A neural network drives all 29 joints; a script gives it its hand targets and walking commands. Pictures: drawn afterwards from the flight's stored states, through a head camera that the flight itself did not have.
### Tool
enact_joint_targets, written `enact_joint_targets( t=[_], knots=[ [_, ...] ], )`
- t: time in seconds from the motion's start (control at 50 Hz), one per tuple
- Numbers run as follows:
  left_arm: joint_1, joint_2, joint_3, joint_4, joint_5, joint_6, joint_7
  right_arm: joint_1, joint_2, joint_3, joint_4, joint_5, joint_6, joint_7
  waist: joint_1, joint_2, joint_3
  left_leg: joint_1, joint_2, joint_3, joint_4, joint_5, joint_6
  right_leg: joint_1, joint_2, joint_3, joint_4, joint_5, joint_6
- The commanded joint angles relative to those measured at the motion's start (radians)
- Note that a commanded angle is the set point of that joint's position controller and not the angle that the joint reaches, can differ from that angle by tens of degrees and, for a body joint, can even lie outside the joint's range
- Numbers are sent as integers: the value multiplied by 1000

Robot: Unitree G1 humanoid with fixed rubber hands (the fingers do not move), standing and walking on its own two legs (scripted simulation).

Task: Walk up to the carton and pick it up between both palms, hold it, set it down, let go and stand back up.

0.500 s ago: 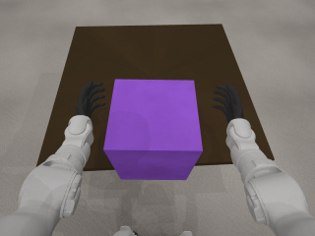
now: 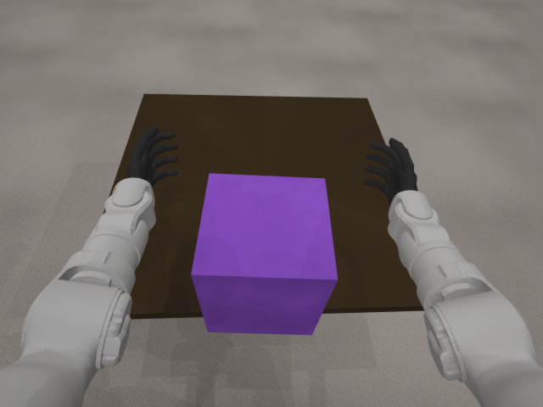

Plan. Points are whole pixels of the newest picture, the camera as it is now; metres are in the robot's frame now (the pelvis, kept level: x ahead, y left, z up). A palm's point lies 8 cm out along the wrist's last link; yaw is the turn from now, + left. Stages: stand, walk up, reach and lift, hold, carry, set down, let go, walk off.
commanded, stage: set down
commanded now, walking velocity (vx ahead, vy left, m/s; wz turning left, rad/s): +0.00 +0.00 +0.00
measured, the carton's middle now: (263, 259) +0.40 +0.03 -0.09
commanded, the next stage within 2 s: none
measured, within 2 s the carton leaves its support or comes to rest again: neither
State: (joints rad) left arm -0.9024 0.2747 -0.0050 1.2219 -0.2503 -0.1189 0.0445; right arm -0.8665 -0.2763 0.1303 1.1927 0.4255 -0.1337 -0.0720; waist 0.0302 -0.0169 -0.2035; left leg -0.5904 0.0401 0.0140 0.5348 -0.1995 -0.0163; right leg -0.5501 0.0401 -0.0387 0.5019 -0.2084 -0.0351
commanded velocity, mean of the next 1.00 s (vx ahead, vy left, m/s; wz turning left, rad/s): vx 0.00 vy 0.00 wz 0.00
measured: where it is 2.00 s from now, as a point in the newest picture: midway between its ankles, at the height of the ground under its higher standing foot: outside the picture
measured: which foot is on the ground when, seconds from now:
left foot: down 0.00-1.00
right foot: down 0.00-1.00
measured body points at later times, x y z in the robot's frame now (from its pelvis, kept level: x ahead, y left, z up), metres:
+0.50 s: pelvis +0.01 +0.00 +0.01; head +0.03 +0.01 +0.46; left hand +0.36 +0.23 +0.03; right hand +0.37 -0.17 +0.02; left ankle +0.02 +0.13 -0.73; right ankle +0.01 -0.10 -0.73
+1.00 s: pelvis +0.02 +0.00 +0.01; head +0.02 +0.01 +0.46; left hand +0.27 +0.22 -0.02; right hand +0.27 -0.19 -0.03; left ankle +0.02 +0.13 -0.73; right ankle +0.01 -0.10 -0.73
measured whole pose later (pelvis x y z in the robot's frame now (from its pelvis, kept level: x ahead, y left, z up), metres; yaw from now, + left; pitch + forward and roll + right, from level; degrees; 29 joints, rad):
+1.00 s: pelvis +0.02 +0.00 +0.01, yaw +0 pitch +1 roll +0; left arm -0.06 0.18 0.00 0.78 -0.16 -0.40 0.05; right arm -0.04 -0.13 0.07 0.82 0.23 -0.45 -0.03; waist 0.02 -0.03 -0.01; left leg -0.25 0.02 0.02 0.47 -0.23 -0.01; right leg -0.23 0.03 -0.01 0.47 -0.25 -0.03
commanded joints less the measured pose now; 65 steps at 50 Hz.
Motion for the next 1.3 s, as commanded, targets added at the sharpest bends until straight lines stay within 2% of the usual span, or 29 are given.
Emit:
enact_joint_targets(
  t=[0.0,0.08,0.2,0.26,0.3,0.38,0.46,0.52,0.64,0.76,0.82,0.88,0.94,1.02,1.16,1.28],
  knots=[
    [-414,121,1,-205,9,-5,3,-449,-168,-51,-160,-10,-13,2,-8,48,-479,405,-29,12,-19,305,-44,174,3,-2,-81,215,47],
    [-337,114,25,-223,43,14,-5,-376,-155,-59,-172,-32,-5,-5,-8,30,-424,433,-33,13,-51,308,-36,236,2,4,-109,231,51],
    [-175,102,99,-314,110,-9,-20,-222,-98,-44,-263,-47,-35,-19,18,21,-347,436,-46,27,-90,341,-25,356,-1,25,-130,250,59],
    [-92,69,98,-374,118,-34,-17,-129,-74,-60,-302,-69,-62,-18,15,45,-309,467,-43,28,-97,340,-30,344,4,24,-144,207,46],
    [-78,65,96,-439,113,-55,-14,-109,-78,-94,-354,-93,-89,-18,2,67,-325,495,-43,30,-89,359,-40,332,10,19,-146,208,42],
    [53,54,101,-544,106,-99,-14,6,-60,-109,-455,-129,-138,-17,-7,50,-343,532,-48,28,-72,409,-42,364,18,18,-132,279,47],
    [137,45,84,-596,90,-128,-11,79,-44,-119,-504,-148,-167,-9,-16,44,-307,528,-48,22,-71,390,-40,361,17,24,-131,274,45],
    [210,48,81,-620,81,-154,-12,140,-36,-114,-551,-157,-193,-4,-11,28,-297,513,-50,20,-73,377,-36,380,11,33,-121,291,49],
    [377,16,71,-575,101,-195,-17,320,-1,-80,-494,-148,-226,17,-2,32,-163,513,-48,11,-91,329,-30,363,2,47,-138,211,32],
    [493,12,76,-572,110,-259,-15,443,30,-67,-508,-167,-286,27,5,8,-67,473,-51,13,-108,250,-15,376,-14,66,-143,144,30],
    [556,-4,58,-588,114,-294,-5,524,41,-75,-498,-179,-321,36,-5,30,-37,471,-48,12,-106,225,-19,363,-17,70,-139,116,21],
    [557,5,38,-618,96,-329,6,534,38,-96,-527,-196,-356,44,-14,39,-34,460,-48,14,-98,190,-22,343,-18,67,-127,80,16],
    [601,12,20,-626,80,-360,13,579,42,-96,-539,-205,-386,49,-16,33,-26,445,-48,14,-85,166,-22,345,-23,73,-112,75,18],
    [701,11,15,-638,83,-398,13,668,52,-84,-533,-204,-437,54,-10,30,-33,447,-50,13,-61,195,-25,363,-25,81,-91,120,18],
    [834,-9,10,-619,101,-417,0,784,50,-70,-474,-201,-508,66,-3,20,58,460,-46,7,-60,189,-29,339,-22,81,-95,99,6],
    [839,-6,-6,-626,101,-399,7,796,54,-86,-464,-235,-502,77,-4,21,117,448,-41,16,-79,88,-23,310,-25,82,-108,-20,-8]
  ],
)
